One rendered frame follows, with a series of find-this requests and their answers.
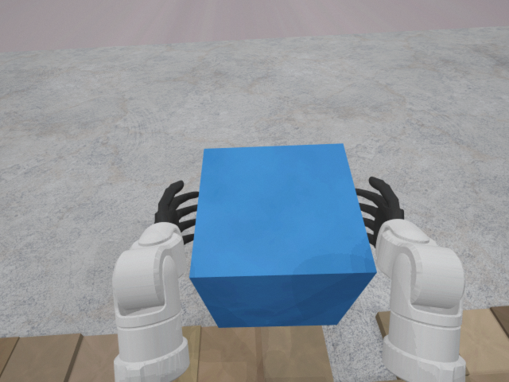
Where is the robot left hand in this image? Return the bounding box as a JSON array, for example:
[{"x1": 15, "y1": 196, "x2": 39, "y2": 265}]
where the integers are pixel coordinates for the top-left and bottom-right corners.
[{"x1": 154, "y1": 181, "x2": 199, "y2": 245}]

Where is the left robot forearm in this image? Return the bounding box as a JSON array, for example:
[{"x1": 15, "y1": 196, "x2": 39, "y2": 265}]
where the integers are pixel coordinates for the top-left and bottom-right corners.
[{"x1": 112, "y1": 222, "x2": 190, "y2": 382}]

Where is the right robot forearm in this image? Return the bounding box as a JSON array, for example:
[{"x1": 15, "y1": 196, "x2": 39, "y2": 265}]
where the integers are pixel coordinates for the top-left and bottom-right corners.
[{"x1": 375, "y1": 219, "x2": 466, "y2": 382}]

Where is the carton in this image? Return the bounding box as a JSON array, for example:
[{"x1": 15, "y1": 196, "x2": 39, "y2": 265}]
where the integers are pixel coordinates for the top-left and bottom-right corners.
[{"x1": 189, "y1": 143, "x2": 377, "y2": 328}]

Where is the robot right hand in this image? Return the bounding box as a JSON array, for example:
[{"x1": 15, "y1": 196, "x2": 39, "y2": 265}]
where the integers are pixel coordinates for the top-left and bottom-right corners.
[{"x1": 356, "y1": 177, "x2": 404, "y2": 247}]

